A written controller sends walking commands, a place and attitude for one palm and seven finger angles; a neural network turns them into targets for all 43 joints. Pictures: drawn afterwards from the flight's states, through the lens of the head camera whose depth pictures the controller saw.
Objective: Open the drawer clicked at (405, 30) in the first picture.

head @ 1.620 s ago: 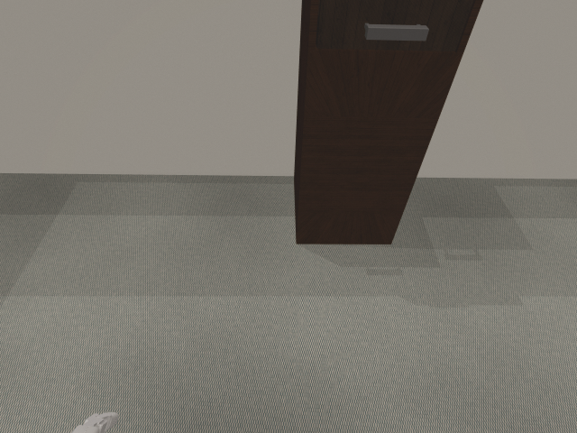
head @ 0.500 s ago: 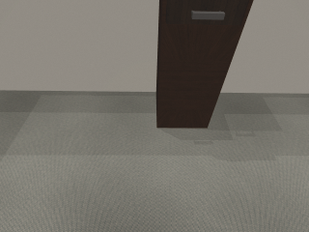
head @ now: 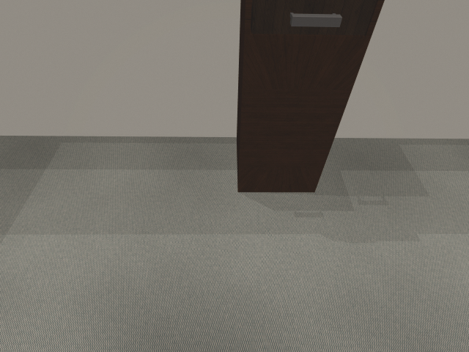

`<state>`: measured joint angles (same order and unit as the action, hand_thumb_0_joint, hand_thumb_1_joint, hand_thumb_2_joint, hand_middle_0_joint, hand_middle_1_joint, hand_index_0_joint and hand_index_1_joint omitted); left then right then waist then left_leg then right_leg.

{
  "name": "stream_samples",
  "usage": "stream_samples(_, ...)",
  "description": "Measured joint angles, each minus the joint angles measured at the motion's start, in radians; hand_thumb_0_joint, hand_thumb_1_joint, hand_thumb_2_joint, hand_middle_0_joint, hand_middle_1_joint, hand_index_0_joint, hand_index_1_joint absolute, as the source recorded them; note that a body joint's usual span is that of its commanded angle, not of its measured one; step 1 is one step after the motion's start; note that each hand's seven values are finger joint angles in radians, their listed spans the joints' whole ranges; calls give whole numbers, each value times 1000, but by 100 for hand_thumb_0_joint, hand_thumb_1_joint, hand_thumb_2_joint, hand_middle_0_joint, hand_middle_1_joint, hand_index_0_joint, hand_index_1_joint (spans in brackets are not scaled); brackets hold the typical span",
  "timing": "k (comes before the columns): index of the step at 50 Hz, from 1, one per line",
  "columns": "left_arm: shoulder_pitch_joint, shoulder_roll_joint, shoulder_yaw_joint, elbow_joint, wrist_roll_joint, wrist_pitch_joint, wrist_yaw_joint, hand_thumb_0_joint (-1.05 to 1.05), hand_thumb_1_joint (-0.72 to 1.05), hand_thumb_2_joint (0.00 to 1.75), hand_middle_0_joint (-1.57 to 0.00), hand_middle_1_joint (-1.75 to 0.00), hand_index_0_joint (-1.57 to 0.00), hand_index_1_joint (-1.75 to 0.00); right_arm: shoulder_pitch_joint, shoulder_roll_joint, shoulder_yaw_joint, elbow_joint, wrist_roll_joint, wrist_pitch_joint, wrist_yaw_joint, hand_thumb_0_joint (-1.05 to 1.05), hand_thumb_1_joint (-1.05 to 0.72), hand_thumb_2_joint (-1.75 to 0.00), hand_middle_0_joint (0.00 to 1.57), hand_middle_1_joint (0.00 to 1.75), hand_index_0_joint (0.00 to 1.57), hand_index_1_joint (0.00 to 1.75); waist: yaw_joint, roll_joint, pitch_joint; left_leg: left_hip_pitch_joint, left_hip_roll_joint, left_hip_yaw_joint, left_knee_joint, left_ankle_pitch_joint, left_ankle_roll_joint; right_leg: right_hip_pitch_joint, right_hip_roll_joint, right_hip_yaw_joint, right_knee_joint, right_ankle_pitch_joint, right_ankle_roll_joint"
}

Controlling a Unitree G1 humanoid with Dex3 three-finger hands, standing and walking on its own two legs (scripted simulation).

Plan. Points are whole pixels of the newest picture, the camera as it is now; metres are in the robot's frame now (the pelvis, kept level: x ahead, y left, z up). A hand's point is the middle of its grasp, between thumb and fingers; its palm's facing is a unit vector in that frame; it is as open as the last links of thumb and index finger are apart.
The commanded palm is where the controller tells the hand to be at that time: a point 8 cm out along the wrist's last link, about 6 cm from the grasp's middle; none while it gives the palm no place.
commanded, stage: walk to a spot facing it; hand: left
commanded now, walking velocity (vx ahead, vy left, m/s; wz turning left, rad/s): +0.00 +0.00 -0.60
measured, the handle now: (314, 17) +1.04 -0.19 +0.15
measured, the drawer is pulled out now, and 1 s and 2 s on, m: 0.00 0.00 0.00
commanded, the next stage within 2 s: none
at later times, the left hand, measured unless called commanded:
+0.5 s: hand out of the picture +0.04 +0.15 -0.17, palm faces -0.18 -0.95 -0.27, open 7.4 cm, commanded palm none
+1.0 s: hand out of the picture +0.11 +0.19 -0.18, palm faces -0.43 -0.87 -0.23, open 7.4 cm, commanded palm none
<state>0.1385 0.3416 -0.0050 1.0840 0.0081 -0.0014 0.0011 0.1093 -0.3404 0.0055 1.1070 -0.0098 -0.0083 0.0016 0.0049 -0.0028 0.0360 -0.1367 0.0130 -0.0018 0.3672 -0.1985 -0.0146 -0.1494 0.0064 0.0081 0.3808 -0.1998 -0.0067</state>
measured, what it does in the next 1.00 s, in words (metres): steps on the spot, turning right: left foot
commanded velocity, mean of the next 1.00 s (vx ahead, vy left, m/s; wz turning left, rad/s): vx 0.01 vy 0.00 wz -0.60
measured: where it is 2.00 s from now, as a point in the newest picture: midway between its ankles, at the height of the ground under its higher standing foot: outside the picture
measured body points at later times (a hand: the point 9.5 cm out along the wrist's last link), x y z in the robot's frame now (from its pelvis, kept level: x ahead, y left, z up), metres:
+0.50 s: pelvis -0.03 -0.04 -0.01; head +0.00 -0.07 +0.43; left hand +0.05 +0.20 -0.15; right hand -0.01 -0.30 -0.17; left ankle -0.02 +0.12 -0.66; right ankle -0.02 -0.10 -0.75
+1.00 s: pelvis -0.05 +0.03 -0.01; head -0.02 +0.05 +0.44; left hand +0.14 +0.24 -0.16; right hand -0.09 -0.25 -0.12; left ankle +0.00 +0.13 -0.75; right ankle -0.03 -0.10 -0.72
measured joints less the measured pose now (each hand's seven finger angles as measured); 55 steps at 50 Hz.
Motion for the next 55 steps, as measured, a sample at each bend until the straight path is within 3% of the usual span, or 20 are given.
stream_samples(10, 55, -53, 22, -69, 5, 55, -2, 1, 91, 89, -20, -30, -20, -30, 20, 77, -22, -91, -3, 27, -18, 0, -90, -90, 20, 30, 20, 30, 7, -19, 26, -75, 26, 91, 142, -76, -5, -136, 31, 86, 191, -59, -3)
stream_samples(14, 72, -83, 35, -99, 5, 69, -11, 1, 91, 89, -20, -30, -20, -30, 36, 106, -31, -111, -6, 32, -16, 0, -90, -90, 20, 30, 20, 30, 17, -23, 52, -83, 46, 143, 199, -107, -12, -210, 10, 23, 392, -203, 12)
stream_samples(16, 86, -102, 40, -115, 6, 68, -17, 1, 91, 89, -20, -30, -20, -30, 46, 108, -37, -118, -8, 37, -15, 0, -90, -90, 20, 30, 20, 30, 20, -4, 57, -94, 70, 160, 242, -130, -25, -199, -1, -14, 391, -208, 13)
stream_samples(17, 98, -109, 42, -126, 7, 61, -20, 1, 91, 89, -20, -30, -20, -30, 52, 107, -40, -122, -8, 41, -14, 0, -90, -90, 20, 30, 20, 30, 22, 7, 53, -113, 86, 164, 285, -151, -34, -180, -3, -24, 339, -150, 9)
stream_samples(18, 104, -118, 43, -131, 12, 50, -17, 1, 91, 89, -20, -30, -20, -30, 52, 105, -45, -123, -6, 48, -14, 0, -90, -90, 20, 30, 20, 30, 22, 21, 53, -151, 95, 144, 369, -206, -39, -191, 10, -29, 345, -136, -13)
stream_samples(21, 114, -139, 42, -141, 10, 37, -3, 1, 91, 89, -20, -30, -20, -30, 46, 106, -56, -124, -2, 71, -16, 1, -90, -90, 20, 30, 20, 30, 19, 33, 63, -266, 57, 47, 631, -284, -34, -191, 34, -30, 326, -138, -71)
stream_samples(24, 127, -150, 44, -147, 4, 35, 2, 1, 91, 89, -20, -30, -20, -30, 32, 109, -60, -131, -4, 70, -12, 1, -91, -90, 20, 30, 20, 30, 26, 20, 65, -334, 39, 17, 750, -205, -39, -169, 51, 0, 224, -71, -82)
stream_samples(27, 139, -155, 46, -146, 0, 31, 3, 1, 91, 89, -20, -30, -20, -30, 21, 105, -65, -145, -5, 65, -13, 1, -91, -90, 20, 30, 20, 30, 25, 10, 55, -362, 35, -3, 770, -140, -50, -155, 68, 34, 135, -8, -84)
stream_samples(33, 144, -157, 56, -146, 1, 31, 4, 1, 91, 89, -20, -30, -20, -30, 11, 83, -74, -160, -8, 66, -26, 1, -91, -90, 20, 30, 20, 30, 28, 12, 26, -349, 32, -45, 726, -118, -65, -149, 103, 93, 56, 56, -82)
stream_samples(39, 132, -140, 65, -156, 8, 35, 3, 1, 91, 89, -20, -30, -20, -30, 2, 78, -71, -171, -6, 68, -30, 1, -91, -90, 20, 29, 20, 30, 41, 4, 4, -294, 16, -55, 603, -166, -58, -161, 130, 155, 36, 90, -68)
stream_samples(44, 118, -112, 70, -165, 15, 50, 0, 1, 91, 89, -20, -30, -20, -30, 2, 94, -63, -197, 5, 53, -28, 1, -91, -90, 20, 29, 20, 30, 46, -19, -6, -210, -16, -54, 385, -207, -29, -187, 145, 217, 31, 119, -38)
stream_samples(47, 109, -91, 76, -171, 13, 62, 0, 1, 91, 89, -20, -30, -20, -30, 24, 106, -54, -213, 12, 31, -29, 0, -91, -90, 20, 30, 20, 30, 35, -33, -18, -118, -31, -47, 166, -146, 4, -217, 158, 247, 54, 123, -9)
stream_samples(48, 103, -81, 82, -169, 9, 67, -1, 1, 91, 89, -20, -30, -20, -30, 33, 115, -52, -212, 9, 23, -32, 0, -91, -90, 20, 30, 20, 30, 27, -47, -16, -107, -36, -38, 133, -85, 23, -240, 159, 250, 104, 64, 0)
stream_samples(51, 97, -62, 101, -163, 14, 76, -11, 1, 91, 89, -20, -30, -20, -30, 67, 132, -38, -210, 2, 30, -32, 0, -91, -90, 20, 30, 20, 30, 19, -60, -15, -84, -20, 4, 120, -71, 40, -347, 139, 145, 430, -144, 45)
stream_samples(53, 102, -52, 111, -165, 21, 77, -23, 1, 91, 89, -20, -30, -20, -30, 92, 138, -33, -201, -5, 34, -33, 0, -90, -90, 20, 30, 20, 30, 18, -56, -20, -62, -1, 28, 98, -70, 41, -395, 108, 91, 638, -149, 63)
stream_samples(55, 113, -46, 115, -165, 24, 77, -33, 1, 91, 89, -20, -30, -20, -30, 113, 140, -31, -190, -9, 31, -31, 1, -90, -90, 20, 30, 20, 30, 23, -50, -28, -43, 17, 59, 82, -69, 43, -406, 65, 56, 753, -129, 72)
